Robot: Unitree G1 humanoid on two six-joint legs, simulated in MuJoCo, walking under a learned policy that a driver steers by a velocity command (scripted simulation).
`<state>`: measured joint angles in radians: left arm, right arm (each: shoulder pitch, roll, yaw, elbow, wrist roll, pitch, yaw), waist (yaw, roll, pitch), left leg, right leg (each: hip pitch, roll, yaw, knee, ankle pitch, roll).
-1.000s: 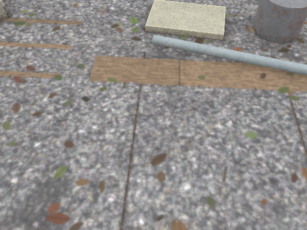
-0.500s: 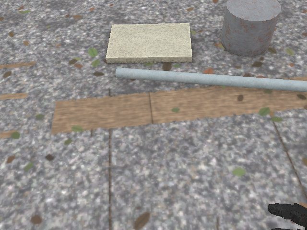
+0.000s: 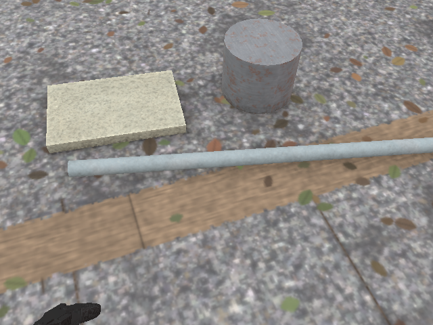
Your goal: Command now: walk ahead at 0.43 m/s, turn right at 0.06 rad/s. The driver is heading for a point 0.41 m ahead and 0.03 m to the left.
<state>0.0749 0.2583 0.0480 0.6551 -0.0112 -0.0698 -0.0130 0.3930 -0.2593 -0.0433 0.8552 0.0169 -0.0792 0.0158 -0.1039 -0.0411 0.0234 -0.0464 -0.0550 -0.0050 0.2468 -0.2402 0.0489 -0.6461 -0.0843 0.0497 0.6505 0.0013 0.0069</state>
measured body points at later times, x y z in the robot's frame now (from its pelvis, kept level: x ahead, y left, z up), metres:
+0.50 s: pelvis +0.15 -0.03 -0.02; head +0.15 -0.02 +0.43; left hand +0.28 +0.22 -0.13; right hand +0.26 -0.29 -0.13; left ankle +0.18 +0.11 -0.75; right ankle +0.20 -0.14 -0.75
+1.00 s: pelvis +0.19 -0.01 -0.01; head +0.19 -0.01 +0.44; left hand +0.27 +0.25 -0.15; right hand +0.27 -0.26 -0.15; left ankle +0.18 +0.11 -0.75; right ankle +0.20 -0.14 -0.75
